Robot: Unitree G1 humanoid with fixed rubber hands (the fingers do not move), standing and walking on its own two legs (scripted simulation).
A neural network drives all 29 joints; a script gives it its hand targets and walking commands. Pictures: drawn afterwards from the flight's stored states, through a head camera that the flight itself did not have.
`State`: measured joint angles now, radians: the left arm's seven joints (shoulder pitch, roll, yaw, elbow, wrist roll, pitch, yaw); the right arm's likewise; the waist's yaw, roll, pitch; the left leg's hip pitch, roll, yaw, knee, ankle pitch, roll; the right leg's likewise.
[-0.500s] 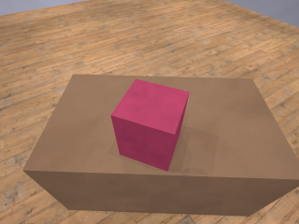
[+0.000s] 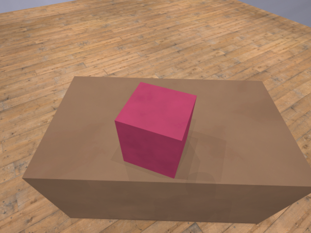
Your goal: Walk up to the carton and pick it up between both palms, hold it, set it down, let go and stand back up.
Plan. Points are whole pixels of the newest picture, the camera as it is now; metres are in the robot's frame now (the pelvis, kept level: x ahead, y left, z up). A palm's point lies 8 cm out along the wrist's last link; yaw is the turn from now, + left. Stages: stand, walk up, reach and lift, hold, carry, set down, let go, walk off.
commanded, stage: stand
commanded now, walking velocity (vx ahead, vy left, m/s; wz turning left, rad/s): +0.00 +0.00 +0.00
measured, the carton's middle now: (157, 130) +0.48 +0.00 -0.09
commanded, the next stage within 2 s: none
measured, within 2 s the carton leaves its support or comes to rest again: neither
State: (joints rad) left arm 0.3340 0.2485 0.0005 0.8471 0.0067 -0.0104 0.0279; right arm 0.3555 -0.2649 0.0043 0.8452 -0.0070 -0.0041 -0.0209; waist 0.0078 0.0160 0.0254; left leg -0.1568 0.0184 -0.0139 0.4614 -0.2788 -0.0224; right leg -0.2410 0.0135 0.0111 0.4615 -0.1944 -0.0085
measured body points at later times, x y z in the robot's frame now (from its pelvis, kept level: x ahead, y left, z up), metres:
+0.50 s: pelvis +0.01 +0.00 +0.00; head +0.01 +0.00 +0.45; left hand +0.05 +0.26 -0.14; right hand +0.04 -0.26 -0.14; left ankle -0.02 +0.13 -0.74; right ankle +0.03 -0.11 -0.74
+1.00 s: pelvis +0.01 +0.01 +0.00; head +0.02 +0.00 +0.45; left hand +0.05 +0.26 -0.14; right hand +0.03 -0.25 -0.14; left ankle -0.02 +0.13 -0.74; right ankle +0.03 -0.11 -0.74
